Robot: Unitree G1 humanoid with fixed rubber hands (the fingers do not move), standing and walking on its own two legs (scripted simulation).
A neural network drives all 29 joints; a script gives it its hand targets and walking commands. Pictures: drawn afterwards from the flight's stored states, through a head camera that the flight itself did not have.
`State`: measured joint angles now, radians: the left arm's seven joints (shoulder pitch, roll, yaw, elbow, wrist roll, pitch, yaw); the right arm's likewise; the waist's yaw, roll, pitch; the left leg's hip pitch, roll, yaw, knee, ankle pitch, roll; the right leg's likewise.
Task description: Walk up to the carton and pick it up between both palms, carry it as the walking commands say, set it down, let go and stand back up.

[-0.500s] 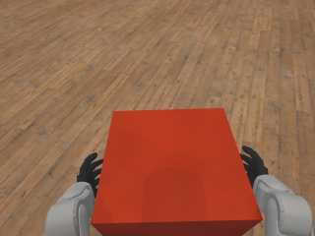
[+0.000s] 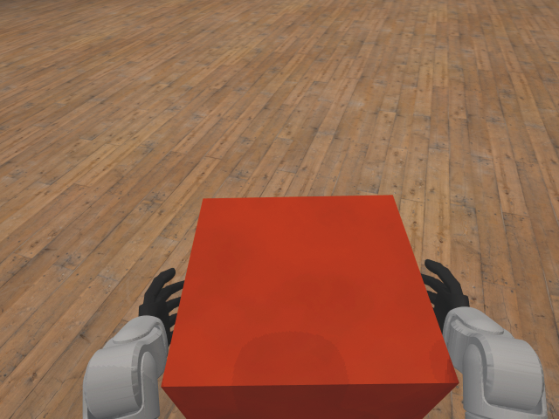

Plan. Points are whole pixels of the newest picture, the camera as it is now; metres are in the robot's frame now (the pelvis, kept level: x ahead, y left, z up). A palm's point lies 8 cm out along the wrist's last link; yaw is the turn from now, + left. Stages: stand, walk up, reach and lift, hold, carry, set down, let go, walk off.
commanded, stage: carry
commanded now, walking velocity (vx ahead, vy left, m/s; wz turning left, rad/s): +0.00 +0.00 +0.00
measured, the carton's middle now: (299, 323) +0.28 +0.00 +0.00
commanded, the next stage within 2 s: none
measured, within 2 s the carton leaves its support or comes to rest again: neither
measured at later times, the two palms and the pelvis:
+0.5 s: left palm (153, 334) +0.23 +0.18 +0.08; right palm (451, 314) +0.24 -0.19 +0.08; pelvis -0.01 -0.01 +0.00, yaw +1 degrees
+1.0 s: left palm (168, 333) +0.24 +0.16 +0.08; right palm (463, 319) +0.24 -0.21 +0.08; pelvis -0.01 -0.02 -0.01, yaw -2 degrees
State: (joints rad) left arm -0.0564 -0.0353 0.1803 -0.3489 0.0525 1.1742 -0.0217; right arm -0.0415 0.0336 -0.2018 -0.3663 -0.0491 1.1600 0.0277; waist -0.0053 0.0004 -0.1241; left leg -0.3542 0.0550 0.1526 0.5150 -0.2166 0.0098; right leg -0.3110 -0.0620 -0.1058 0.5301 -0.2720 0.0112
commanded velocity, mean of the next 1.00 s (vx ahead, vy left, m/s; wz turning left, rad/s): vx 0.00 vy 0.00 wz -0.18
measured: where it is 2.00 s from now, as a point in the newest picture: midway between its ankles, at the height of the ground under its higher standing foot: outside the picture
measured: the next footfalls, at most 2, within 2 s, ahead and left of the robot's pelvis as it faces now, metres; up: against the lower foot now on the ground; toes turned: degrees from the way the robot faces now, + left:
left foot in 1.54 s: +0.06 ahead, +0.07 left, +0.00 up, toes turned -24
right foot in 1.90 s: -0.11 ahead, -0.15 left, +0.00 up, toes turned -58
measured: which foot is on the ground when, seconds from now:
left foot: down 0.00-1.00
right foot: down 0.00-1.00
